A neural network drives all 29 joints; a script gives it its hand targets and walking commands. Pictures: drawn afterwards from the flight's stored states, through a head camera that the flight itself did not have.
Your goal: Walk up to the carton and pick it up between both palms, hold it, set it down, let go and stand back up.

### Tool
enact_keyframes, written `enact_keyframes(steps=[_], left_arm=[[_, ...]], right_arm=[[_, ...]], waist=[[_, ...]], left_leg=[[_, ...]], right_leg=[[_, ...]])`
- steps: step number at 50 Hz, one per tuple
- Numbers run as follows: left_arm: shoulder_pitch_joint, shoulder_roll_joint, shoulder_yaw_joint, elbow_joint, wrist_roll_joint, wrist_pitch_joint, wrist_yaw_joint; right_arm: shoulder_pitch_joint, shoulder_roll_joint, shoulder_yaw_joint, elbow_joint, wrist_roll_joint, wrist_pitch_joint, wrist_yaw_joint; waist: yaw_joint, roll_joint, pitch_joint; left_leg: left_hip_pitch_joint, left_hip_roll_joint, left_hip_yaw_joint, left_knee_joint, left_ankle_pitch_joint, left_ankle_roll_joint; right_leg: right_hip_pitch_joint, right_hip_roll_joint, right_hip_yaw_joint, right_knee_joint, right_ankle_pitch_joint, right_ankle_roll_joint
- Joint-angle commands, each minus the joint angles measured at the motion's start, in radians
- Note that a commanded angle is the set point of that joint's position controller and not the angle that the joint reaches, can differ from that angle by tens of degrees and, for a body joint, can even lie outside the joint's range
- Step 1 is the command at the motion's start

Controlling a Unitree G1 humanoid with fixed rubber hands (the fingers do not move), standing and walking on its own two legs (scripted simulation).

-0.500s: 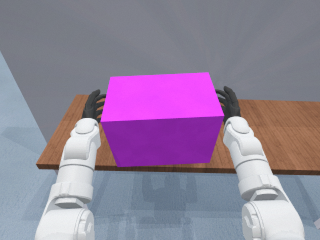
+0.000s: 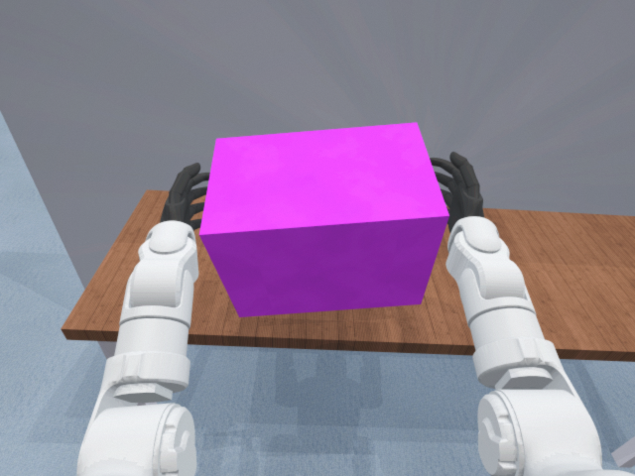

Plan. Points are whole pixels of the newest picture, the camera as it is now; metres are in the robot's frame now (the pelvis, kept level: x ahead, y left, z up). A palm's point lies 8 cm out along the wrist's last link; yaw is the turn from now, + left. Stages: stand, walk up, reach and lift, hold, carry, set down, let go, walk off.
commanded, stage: reach and lift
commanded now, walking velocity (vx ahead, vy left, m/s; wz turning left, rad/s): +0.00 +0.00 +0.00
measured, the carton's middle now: (323, 225) +0.41 +0.01 +0.14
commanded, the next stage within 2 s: hold in 0.24 s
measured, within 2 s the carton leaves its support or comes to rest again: neither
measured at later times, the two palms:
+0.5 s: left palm (156, 204) +0.32 +0.20 +0.22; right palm (474, 203) +0.35 -0.16 +0.23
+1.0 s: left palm (171, 184) +0.33 +0.18 +0.24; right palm (486, 205) +0.35 -0.18 +0.23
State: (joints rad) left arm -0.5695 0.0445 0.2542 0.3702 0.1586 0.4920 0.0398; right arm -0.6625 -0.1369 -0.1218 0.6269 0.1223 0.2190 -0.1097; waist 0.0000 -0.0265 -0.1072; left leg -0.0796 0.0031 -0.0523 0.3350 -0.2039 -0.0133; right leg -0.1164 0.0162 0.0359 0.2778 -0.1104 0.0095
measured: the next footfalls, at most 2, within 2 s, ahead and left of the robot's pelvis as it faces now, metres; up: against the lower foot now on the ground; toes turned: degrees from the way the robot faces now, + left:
none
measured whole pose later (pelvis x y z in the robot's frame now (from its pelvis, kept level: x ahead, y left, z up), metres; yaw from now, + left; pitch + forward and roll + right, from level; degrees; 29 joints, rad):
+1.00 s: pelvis +0.00 +0.00 +0.00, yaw +0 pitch -6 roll -1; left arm -0.59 0.02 0.24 0.15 0.22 0.65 0.00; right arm -0.61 -0.13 -0.15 0.41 0.13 0.34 -0.12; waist 0.00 0.04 -0.11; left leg -0.01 0.00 -0.05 0.32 -0.21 -0.01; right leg -0.03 0.01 0.03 0.24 -0.11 0.01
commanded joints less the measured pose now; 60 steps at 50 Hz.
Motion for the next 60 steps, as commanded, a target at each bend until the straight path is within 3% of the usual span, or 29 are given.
enact_keyframes(steps=[1, 3, 4, 6, 7, 10, 14, 16, 18, 19, 21, 23, 26, 27, 29, 32, 35, 39, 41, 43, 44, 48, 50, 51, 54, 56, 57, 59, 60], left_arm=[[-0.509, -0.491, -0.27, -0.105, 0.012, 0.018, -0.264], [-0.527, -0.47, -0.218, -0.055, 0.021, 0.052, -0.308], [-0.541, -0.455, -0.196, -0.051, 0.024, 0.065, -0.326], [-0.547, -0.465, -0.206, -0.109, 0.005, 0.077, -0.338], [-0.569, -0.48, -0.244, -0.172, -0.034, 0.075, -0.34], [-0.68, -0.529, -0.363, -0.305, -0.094, 0.039, -0.296], [-0.91, -0.628, -0.662, -0.753, -0.273, -0.067, -0.172], [-0.84, -0.6, -0.682, -0.848, -0.301, -0.081, -0.124], [-0.723, -0.53, -0.632, -0.795, -0.246, -0.027, -0.118], [-0.653, -0.531, -0.619, -0.737, -0.234, -0.001, -0.134], [-0.457, -0.447, -0.438, -0.407, -0.1, 0.09, -0.192], [-0.436, -0.403, -0.262, -0.174, 0.02, 0.164, -0.272], [-0.56, -0.421, -0.218, -0.122, 0.047, 0.227, -0.385], [-0.573, -0.405, -0.177, -0.077, 0.069, 0.237, -0.399], [-0.658, -0.44, -0.22, -0.08, 0.009, 0.223, -0.408], [-0.793, -0.472, -0.252, -0.158, -0.056, 0.164, -0.372], [-0.883, -0.574, -0.424, -0.414, -0.151, 0.056, -0.287], [-1.05, -0.651, -0.647, -0.769, -0.288, -0.059, -0.158], [-0.954, -0.573, -0.597, -0.677, -0.259, -0.049, -0.136], [-0.732, -0.548, -0.543, -0.594, -0.219, 0.005, -0.156], [-0.597, -0.505, -0.455, -0.441, -0.154, 0.047, -0.182], [-0.421, -0.384, -0.144, -0.155, 0.093, 0.183, -0.323], [-0.446, -0.408, -0.143, -0.132, 0.096, 0.223, -0.386], [-0.457, -0.412, -0.149, -0.117, 0.089, 0.235, -0.402], [-0.561, -0.376, -0.111, -0.087, 0.056, 0.233, -0.426], [-0.659, -0.456, -0.242, -0.262, -0.037, 0.201, -0.391], [-0.671, -0.47, -0.273, -0.252, -0.056, 0.198, -0.387], [-0.804, -0.583, -0.456, -0.479, -0.138, 0.132, -0.325], [-0.873, -0.6, -0.519, -0.563, -0.158, 0.104, -0.285]], right_arm=[[-0.536, 0.476, 0.264, -0.134, 0.021, 0.029, 0.151], [-0.562, 0.451, 0.24, -0.098, 0.006, 0.066, 0.148], [-0.607, 0.47, 0.261, -0.137, 0.022, 0.078, 0.149], [-0.636, 0.481, 0.29, -0.224, 0.042, 0.073, 0.146], [-0.641, 0.483, 0.289, -0.267, 0.054, 0.072, 0.137], [-0.71, 0.551, 0.363, -0.402, 0.1, 0.036, 0.144], [-0.787, 0.598, 0.474, -0.713, 0.189, -0.029, 0.163], [-0.658, 0.587, 0.5, -0.754, 0.214, -0.028, 0.162], [-0.553, 0.534, 0.474, -0.698, 0.203, 0.004, 0.145], [-0.526, 0.519, 0.47, -0.703, 0.184, 0.031, 0.136], [-0.473, 0.417, 0.396, -0.495, 0.12, 0.098, 0.13], [-0.481, 0.348, 0.239, -0.212, 0.016, 0.153, 0.148], [-0.593, 0.363, 0.195, -0.215, 0.0, 0.234, 0.17], [-0.619, 0.369, 0.192, -0.187, 0.009, 0.254, 0.184], [-0.694, 0.362, 0.152, -0.207, 0.008, 0.231, 0.194], [-0.784, 0.46, 0.179, -0.23, 0.005, 0.179, 0.213], [-0.759, 0.592, 0.3, -0.357, 0.08, 0.095, 0.217], [-0.795, 0.611, 0.399, -0.61, 0.154, 0.003, 0.229], [-0.744, 0.615, 0.432, -0.601, 0.149, 0.003, 0.217], [-0.614, 0.56, 0.439, -0.59, 0.144, 0.038, 0.183], [-0.56, 0.528, 0.439, -0.511, 0.136, 0.073, 0.165], [-0.544, 0.471, 0.364, -0.283, 0.081, 0.187, 0.143], [-0.62, 0.465, 0.358, -0.351, 0.095, 0.235, 0.139], [-0.618, 0.448, 0.327, -0.34, 0.078, 0.245, 0.137], [-0.684, 0.478, 0.298, -0.325, 0.055, 0.24, 0.144], [-0.675, 0.516, 0.31, -0.368, 0.073, 0.207, 0.142], [-0.679, 0.483, 0.291, -0.363, 0.077, 0.203, 0.147], [-0.711, 0.529, 0.307, -0.457, 0.107, 0.13, 0.18], [-0.668, 0.499, 0.271, -0.38, 0.105, 0.12, 0.196]], waist=[[-0.109, 0.012, -0.08], [-0.13, -0.015, 0.024], [-0.093, -0.07, 0.008], [-0.092, -0.05, -0.045], [-0.124, -0.047, -0.103], [-0.107, 0.004, -0.267], [-0.126, 0.183, -0.775], [-0.103, 0.177, -0.809], [-0.103, 0.181, -0.649], [-0.113, 0.122, -0.589], [-0.105, 0.019, -0.22], [-0.124, -0.012, 0.098], [-0.136, -0.051, 0.207], [-0.108, -0.058, 0.206], [-0.148, 0.014, 0.121], [-0.11, 0.029, -0.054], [-0.12, 0.076, -0.357], [-0.127, 0.2, -0.833], [-0.088, 0.143, -0.75], [-0.107, 0.064, -0.652], [-0.082, 0.0, -0.45], [-0.045, -0.151, 0.027], [-0.04, -0.207, 0.085], [-0.074, -0.175, 0.115], [-0.05, -0.14, 0.099], [-0.1, -0.013, -0.04], [-0.129, 0.015, -0.03], [-0.144, 0.138, -0.235], [-0.179, 0.238, -0.259]], left_leg=[[-0.009, -0.063, 0.069, -0.105, 0.286, -0.029], [-0.044, -0.052, 0.064, -0.137, 0.18, -0.014], [-0.054, -0.059, 0.069, -0.145, 0.165, 0.01], [-0.055, -0.06, 0.066, -0.144, 0.218, 0.002], [-0.048, -0.055, 0.064, -0.128, 0.246, -0.006], [-0.055, -0.069, 0.069, -0.101, 0.303, -0.023], [0.187, -0.052, 0.034, 0.041, 0.605, -0.114], [0.235, -0.043, 0.02, 0.09, 0.775, -0.129], [0.221, -0.05, 0.028, 0.084, 0.755, -0.126], [0.199, -0.058, 0.025, 0.073, 0.732, -0.105], [0.053, -0.058, 0.046, -0.032, 0.443, -0.046], [-0.037, -0.043, 0.065, -0.146, 0.129, -0.006], [-0.133, -0.024, 0.076, -0.226, -0.197, 0.039], [-0.175, -0.021, 0.074, -0.24, -0.224, 0.051], [-0.236, -0.014, 0.066, -0.244, -0.255, 0.026], [-0.287, -0.014, 0.061, -0.242, -0.196, 0.028], [-0.12, -0.024, 0.05, -0.136, 0.128, -0.017], [0.188, -0.009, 0.027, 0.005, 0.479, -0.101], [0.168, -0.041, 0.043, 0.03, 0.501, -0.083], [0.159, -0.05, 0.047, 0.025, 0.558, -0.065], [0.078, -0.061, 0.053, -0.012, 0.497, -0.037], [-0.057, -0.076, 0.091, -0.149, 0.096, 0.057], [-0.067, -0.074, 0.092, -0.159, 0.0, 0.078], [-0.081, -0.07, 0.086, -0.166, -0.011, 0.073], [-0.12, -0.065, 0.091, -0.168, -0.015, 0.069], [-0.114, -0.053, 0.075, -0.157, 0.082, 0.021], [-0.119, -0.04, 0.069, -0.16, 0.04, 0.006], [-0.106, -0.015, 0.043, -0.144, 0.103, -0.047], [-0.056, 0.009, 0.029, -0.14, 0.126, -0.096]], right_leg=[[0.344, 0.022, -0.083, -0.05, 0.231, 0.005], [0.311, 0.015, -0.073, -0.067, 0.136, -0.001], [0.326, 0.019, -0.075, -0.071, 0.128, 0.005], [0.359, 0.022, -0.076, -0.064, 0.198, 0.006], [0.379, 0.018, -0.066, -0.051, 0.267, 0.008], [0.397, 0.037, -0.077, -0.014, 0.294, 0.01], [0.31, 0.07, -0.093, 0.05, 0.369, -0.009], [0.289, 0.089, -0.089, 0.062, 0.48, -0.012], [0.281, 0.077, -0.081, 0.042, 0.48, -0.003], [0.313, 0.07, -0.078, 0.032, 0.512, 0.002], [0.338, 0.044, -0.071, -0.028, 0.347, 0.002], [0.267, 0.019, -0.077, -0.089, 0.044, -0.015], [0.219, 0.013, -0.083, -0.109, -0.212, -0.048], [0.232, 0.005, -0.073, -0.106, -0.237, -0.051], [0.255, 0.017, -0.068, -0.078, -0.226, -0.06], [0.309, 0.024, -0.066, -0.032, -0.137, -0.04], [0.355, 0.027, -0.059, 0.013, 0.145, -0.025], [0.276, 0.063, -0.084, 0.059, 0.275, -0.03], [0.282, 0.058, -0.076, 0.036, 0.313, -0.021], [0.376, 0.056, -0.072, 0.029, 0.455, -0.007], [0.411, 0.049, -0.067, 0.008, 0.462, 0.002], [0.403, -0.003, -0.066, -0.075, 0.185, 0.027], [0.321, -0.005, -0.056, -0.111, 0.029, 0.025], [0.287, -0.002, -0.053, -0.121, -0.033, 0.012], [0.26, -0.005, -0.049, -0.114, -0.09, -0.008], [0.309, 0.019, -0.062, -0.057, 0.047, -0.02], [0.278, 0.026, -0.059, -0.051, 0.021, -0.03], [0.309, 0.043, -0.074, 0.003, 0.055, -0.046], [0.248, 0.05, -0.084, 0.019, 0.025, -0.059]])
